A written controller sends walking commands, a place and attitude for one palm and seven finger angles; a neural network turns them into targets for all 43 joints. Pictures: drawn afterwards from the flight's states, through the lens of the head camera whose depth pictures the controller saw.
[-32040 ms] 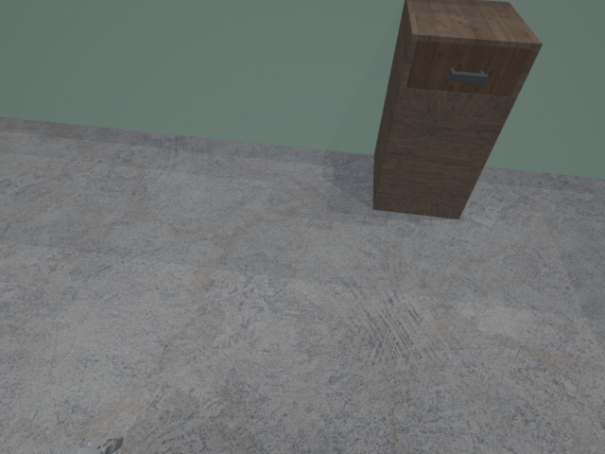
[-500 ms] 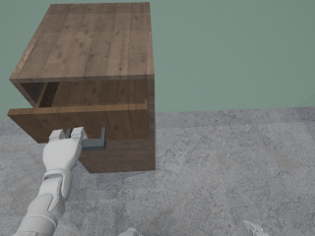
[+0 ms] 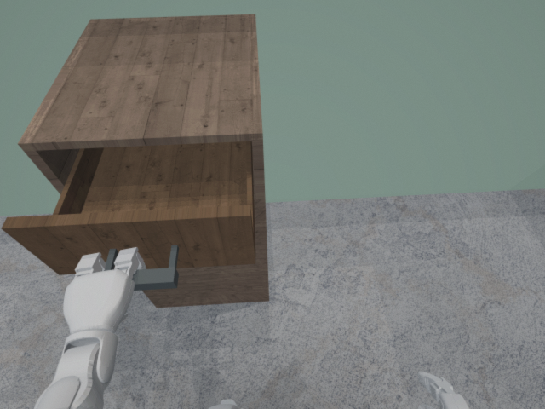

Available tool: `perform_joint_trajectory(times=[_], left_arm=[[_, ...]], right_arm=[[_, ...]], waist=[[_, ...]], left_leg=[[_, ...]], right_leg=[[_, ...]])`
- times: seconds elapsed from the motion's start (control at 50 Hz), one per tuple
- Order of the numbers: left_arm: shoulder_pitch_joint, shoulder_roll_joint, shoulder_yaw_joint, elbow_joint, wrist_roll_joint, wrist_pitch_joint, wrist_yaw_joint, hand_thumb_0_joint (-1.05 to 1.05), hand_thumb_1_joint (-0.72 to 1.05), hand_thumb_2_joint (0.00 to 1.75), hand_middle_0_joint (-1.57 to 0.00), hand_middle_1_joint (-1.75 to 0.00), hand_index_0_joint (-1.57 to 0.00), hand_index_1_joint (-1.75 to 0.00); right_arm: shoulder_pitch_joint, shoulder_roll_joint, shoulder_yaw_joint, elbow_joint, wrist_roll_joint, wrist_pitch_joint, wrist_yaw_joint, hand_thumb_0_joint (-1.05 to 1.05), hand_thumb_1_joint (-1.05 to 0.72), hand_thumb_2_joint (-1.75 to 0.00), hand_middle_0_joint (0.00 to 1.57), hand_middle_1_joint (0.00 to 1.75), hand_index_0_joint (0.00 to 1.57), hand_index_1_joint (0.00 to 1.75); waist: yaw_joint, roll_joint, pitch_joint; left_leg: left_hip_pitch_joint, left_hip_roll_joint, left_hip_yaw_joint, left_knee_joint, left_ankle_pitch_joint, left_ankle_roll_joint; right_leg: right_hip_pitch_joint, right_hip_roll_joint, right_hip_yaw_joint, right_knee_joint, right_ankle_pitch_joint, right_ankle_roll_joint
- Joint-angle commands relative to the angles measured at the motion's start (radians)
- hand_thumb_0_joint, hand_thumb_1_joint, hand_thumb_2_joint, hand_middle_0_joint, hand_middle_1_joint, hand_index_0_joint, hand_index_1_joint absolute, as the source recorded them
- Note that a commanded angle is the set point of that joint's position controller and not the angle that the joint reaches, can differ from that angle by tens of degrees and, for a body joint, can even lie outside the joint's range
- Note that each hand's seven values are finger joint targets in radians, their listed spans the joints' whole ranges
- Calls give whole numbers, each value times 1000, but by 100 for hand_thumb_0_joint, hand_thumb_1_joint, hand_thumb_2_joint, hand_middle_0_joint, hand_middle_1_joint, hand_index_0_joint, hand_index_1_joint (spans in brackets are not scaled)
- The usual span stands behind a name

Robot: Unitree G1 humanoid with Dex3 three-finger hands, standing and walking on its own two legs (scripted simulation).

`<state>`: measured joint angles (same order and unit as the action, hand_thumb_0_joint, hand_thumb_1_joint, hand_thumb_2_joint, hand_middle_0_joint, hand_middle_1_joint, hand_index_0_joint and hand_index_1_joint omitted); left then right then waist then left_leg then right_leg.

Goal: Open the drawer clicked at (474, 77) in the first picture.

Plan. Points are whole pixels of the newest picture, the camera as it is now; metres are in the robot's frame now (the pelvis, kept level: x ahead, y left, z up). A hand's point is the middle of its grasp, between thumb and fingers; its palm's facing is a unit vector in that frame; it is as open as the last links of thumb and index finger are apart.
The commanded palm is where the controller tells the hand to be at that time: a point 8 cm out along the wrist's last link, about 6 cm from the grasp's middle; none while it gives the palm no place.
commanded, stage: pull the drawer open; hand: left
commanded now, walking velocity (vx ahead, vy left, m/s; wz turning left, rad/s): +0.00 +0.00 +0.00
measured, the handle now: (141, 266) +0.33 +0.23 -0.02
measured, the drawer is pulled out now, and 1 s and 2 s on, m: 0.16 0.28 0.30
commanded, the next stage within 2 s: open the thumb to release the handle in 1.66 s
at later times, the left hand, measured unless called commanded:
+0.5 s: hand (110, 348) +0.21 +0.25 -0.04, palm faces -0.05 -0.09 -0.99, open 5.7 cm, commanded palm +0.19 +0.23 +0.02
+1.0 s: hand (97, 401) +0.15 +0.24 -0.03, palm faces -0.09 -0.11 -0.99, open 5.8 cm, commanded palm +0.11 +0.23 +0.02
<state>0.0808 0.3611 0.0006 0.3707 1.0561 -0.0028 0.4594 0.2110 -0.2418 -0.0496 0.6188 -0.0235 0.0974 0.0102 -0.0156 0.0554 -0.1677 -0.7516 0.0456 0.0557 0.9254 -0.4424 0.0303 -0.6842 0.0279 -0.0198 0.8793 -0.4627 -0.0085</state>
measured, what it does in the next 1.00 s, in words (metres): stands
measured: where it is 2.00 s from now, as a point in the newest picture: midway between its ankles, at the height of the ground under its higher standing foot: outside the picture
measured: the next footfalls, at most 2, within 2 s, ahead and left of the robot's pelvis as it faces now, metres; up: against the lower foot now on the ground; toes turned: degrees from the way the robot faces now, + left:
none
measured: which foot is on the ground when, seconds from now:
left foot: down 0.00-1.00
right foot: down 0.00-1.00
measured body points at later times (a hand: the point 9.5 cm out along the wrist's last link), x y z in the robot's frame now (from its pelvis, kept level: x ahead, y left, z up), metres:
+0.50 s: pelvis +0.00 +0.00 +0.00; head +0.06 -0.01 +0.44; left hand +0.21 +0.25 +0.02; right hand +0.19 -0.23 -0.11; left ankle +0.00 +0.10 -0.69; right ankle -0.02 -0.12 -0.69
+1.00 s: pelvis +0.00 +0.00 -0.01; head +0.05 -0.02 +0.43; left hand +0.15 +0.25 +0.02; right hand +0.20 -0.23 -0.11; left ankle +0.00 +0.10 -0.69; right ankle -0.02 -0.12 -0.69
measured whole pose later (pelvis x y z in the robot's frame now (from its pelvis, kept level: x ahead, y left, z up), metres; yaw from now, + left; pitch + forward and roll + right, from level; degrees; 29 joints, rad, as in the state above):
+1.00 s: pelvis +0.00 +0.00 -0.01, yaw +0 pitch +15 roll -1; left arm 0.63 0.34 0.00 -0.05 1.05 -0.06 0.51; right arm 0.18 -0.23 -0.02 0.51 -0.05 0.08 0.07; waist 0.04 0.06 -0.19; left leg -0.79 0.05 0.06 1.02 -0.50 0.02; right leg -0.73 0.03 -0.02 0.99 -0.52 -0.02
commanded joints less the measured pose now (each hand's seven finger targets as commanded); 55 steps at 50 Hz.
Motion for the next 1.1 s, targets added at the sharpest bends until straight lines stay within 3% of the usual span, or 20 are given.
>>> perform_joint_trajectory(times=[0.0,0.04,0.14,0.2,0.24,0.3,0.34,0.4,0.44,0.5,0.52,0.62,0.64,0.72,0.82,0.9,0.94,1.0,1.04,1.08], left_arm=[[7,122,36,-214,5,-15,54,0,90,90,-40,-135,-40,-135],[-20,124,30,-263,14,-16,58,0,90,90,-40,-135,-40,-135],[120,102,17,-330,9,-7,58,0,90,90,-40,-135,-40,-135],[180,71,-11,-344,4,0,55,0,90,90,-40,-135,-40,-135],[174,94,5,-385,13,-2,59,0,90,90,-40,-135,-40,-135],[204,52,-34,-389,15,0,59,0,90,90,-40,-135,-40,-135],[187,86,-7,-418,21,-5,64,0,90,90,-40,-135,-40,-135],[262,52,-29,-419,16,-9,63,0,90,90,-40,-135,-40,-135],[260,87,0,-443,20,-14,68,0,90,90,-40,-135,-40,-135],[342,70,-4,-443,12,-15,65,0,90,90,-40,-135,-40,-135],[358,91,16,-457,13,-19,67,0,90,90,-40,-135,-40,-135],[464,103,39,-480,4,-31,70,0,90,90,-40,-135,-40,-135],[474,120,59,-497,3,-37,73,0,90,90,-40,-135,-40,-135],[562,96,39,-530,1,-51,78,0,90,90,-40,-135,-40,-135],[649,112,71,-558,-2,-73,94,0,90,90,-40,-135,-40,-135],[707,85,47,-599,-5,-89,99,0,90,90,-40,-135,-40,-135],[717,106,63,-625,-3,-95,100,0,90,90,-40,-135,-40,-135],[765,81,44,-631,-11,-104,94,0,90,90,-40,-135,-40,-135],[776,125,93,-640,-12,-114,96,0,90,90,-40,-135,-40,-135],[761,122,89,-642,-12,-121,93,0,90,90,-40,-135,-40,-135]], right_arm=[[-47,-124,-49,-138,-4,-42,-5,0,-90,-90,20,30,20,30],[-59,-123,-46,-142,-8,-41,-2,0,-90,-90,20,30,20,30],[-72,-116,-43,-168,-9,-44,8,0,-90,-90,20,30,20,30],[-78,-112,-41,-176,-7,-44,12,0,-90,-90,20,30,20,30],[-87,-111,-34,-186,-13,-44,14,0,-90,-90,20,30,20,30],[-86,-107,-35,-190,-13,-47,14,0,-90,-90,20,30,20,30],[-87,-109,-29,-195,-19,-46,15,0,-90,-90,20,30,20,30],[-87,-103,-31,-204,-15,-51,14,0,-90,-90,20,30,20,30],[-93,-106,-23,-208,-20,-49,17,0,-90,-90,20,30,20,30],[-93,-100,-26,-214,-15,-54,16,0,-90,-90,20,30,20,30],[-96,-100,-20,-219,-18,-54,19,0,-90,-90,20,30,20,30],[-106,-98,-14,-230,-18,-56,25,0,-90,-90,20,30,20,30],[-106,-98,-14,-232,-19,-57,26,0,-90,-90,20,30,20,30],[-111,-96,-12,-244,-22,-57,40,0,-90,-90,20,30,20,30],[-115,-95,-15,-254,-27,-57,47,0,-90,-90,20,30,20,30],[-119,-93,-19,-264,-27,-63,53,0,-90,-90,20,30,20,30],[-123,-92,-15,-275,-33,-62,58,0,-90,-90,20,30,20,30],[-124,-89,-16,-280,-33,-67,57,0,-90,-90,20,30,20,30],[-134,-84,-12,-284,-36,-64,57,0,-90,-90,20,30,20,30],[-132,-84,-13,-284,-38,-64,58,0,-90,-90,20,30,20,30]], waist=[[27,3,-219],[29,34,-241],[47,23,-256],[42,11,-215],[46,21,-229],[35,6,-197],[41,12,-217],[45,3,-202],[49,0,-215],[55,-16,-202],[61,-20,-211],[69,-15,-189],[76,17,-192],[81,12,-187],[89,-4,-189],[89,21,-186],[94,26,-196],[89,-1,-181],[98,-10,-183],[88,-39,-163]], left_leg=[[285,-43,-46,-95,413,4],[309,-38,-50,-96,439,2],[335,-30,-59,-90,514,-1],[328,-30,-62,-91,486,-2],[333,-27,-63,-89,495,-1],[328,-29,-66,-87,452,0],[324,-29,-65,-85,448,-1],[320,-34,-63,-78,439,0],[311,-34,-62,-74,441,-1],[302,-37,-57,-68,426,1],[294,-38,-56,-65,428,1],[270,-40,-52,-55,422,1],[273,-40,-49,-54,441,0],[268,-37,-55,-45,448,0],[251,-39,-54,-27,431,1],[260,-34,-60,-16,451,2],[261,-35,-63,-8,460,1],[245,-37,-61,0,412,6],[227,-43,-61,7,400,3],[220,-46,-60,16,351,3]], right_leg=[[46,48,-26,-86,387,-43],[31,46,-29,-81,380,-44],[39,46,-32,-72,399,-43],[27,46,-37,-73,371,-43],[21,44,-36,-69,371,-44],[2,44,-41,-70,339,-44],[0,43,-37,-65,339,-45],[6,43,-36,-63,341,-45],[6,41,-30,-58,351,-46],[17,42,-30,-57,358,-45],[16,40,-27,-53,367,-44],[14,40,-21,-46,380,-45],[26,38,-14,-45,402,-48],[2,40,-19,-31,384,-48],[-11,41,-8,-19,385,-52],[-36,40,-13,-7,366,-54],[-56,40,-4,-3,354,-57],[-65,39,-9,-2,333,-56],[-68,39,7,2,338,-59],[-104,38,15,0,300,-59]])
